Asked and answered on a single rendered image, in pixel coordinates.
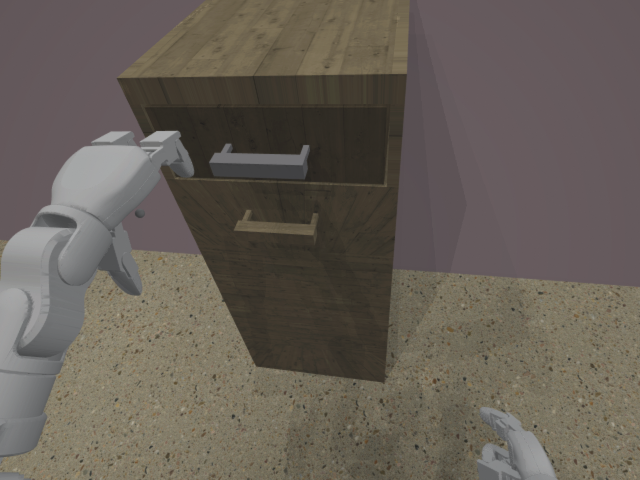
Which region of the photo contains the drawer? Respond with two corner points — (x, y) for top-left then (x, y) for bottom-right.
(144, 104), (390, 184)

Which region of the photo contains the cabinet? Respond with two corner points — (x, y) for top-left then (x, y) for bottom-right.
(117, 0), (410, 383)

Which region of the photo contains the left robot forearm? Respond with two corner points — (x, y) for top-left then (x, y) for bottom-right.
(0, 205), (113, 464)

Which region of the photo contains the robot right hand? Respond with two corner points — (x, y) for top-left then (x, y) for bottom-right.
(477, 407), (557, 480)

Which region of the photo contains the handle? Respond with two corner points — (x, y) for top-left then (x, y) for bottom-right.
(209, 144), (310, 179)
(234, 220), (317, 245)

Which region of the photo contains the robot left hand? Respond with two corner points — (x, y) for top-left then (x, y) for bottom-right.
(51, 131), (194, 296)

